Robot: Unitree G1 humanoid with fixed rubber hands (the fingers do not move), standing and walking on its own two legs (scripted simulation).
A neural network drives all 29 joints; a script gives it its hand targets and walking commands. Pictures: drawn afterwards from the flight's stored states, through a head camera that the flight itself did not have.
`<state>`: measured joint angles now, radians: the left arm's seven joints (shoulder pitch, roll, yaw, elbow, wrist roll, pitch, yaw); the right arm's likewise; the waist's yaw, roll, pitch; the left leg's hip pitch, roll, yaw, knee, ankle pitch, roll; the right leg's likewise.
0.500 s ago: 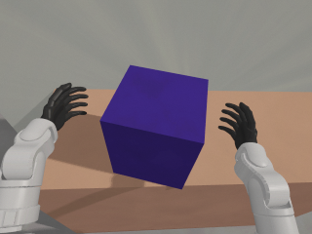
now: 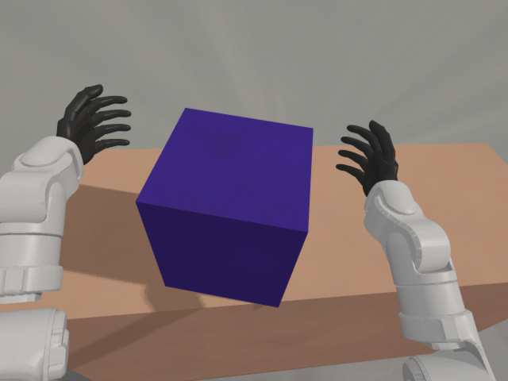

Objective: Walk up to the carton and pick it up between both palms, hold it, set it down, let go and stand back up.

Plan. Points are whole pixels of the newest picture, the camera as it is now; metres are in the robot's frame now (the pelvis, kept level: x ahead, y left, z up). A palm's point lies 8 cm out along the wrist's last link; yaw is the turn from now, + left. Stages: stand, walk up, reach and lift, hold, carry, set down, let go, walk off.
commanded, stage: reach and lift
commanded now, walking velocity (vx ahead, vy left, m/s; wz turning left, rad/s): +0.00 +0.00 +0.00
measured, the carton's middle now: (234, 212) +0.37 -0.01 +0.05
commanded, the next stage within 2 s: none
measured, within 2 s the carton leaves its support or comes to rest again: neither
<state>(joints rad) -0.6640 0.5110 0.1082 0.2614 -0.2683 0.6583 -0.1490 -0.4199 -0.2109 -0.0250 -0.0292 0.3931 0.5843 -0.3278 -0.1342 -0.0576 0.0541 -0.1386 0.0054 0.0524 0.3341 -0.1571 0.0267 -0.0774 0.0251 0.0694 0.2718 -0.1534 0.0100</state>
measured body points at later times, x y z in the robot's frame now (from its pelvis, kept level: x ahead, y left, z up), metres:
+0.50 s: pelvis -0.01 +0.01 +0.00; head +0.01 +0.04 +0.45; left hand +0.45 +0.20 +0.16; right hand +0.36 -0.20 +0.14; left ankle +0.02 +0.10 -0.75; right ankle +0.00 -0.13 -0.75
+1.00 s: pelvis +0.00 +0.01 -0.01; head +0.03 +0.04 +0.44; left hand +0.44 +0.17 +0.08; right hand +0.36 -0.18 +0.07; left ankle +0.02 +0.10 -0.75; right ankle +0.00 -0.13 -0.75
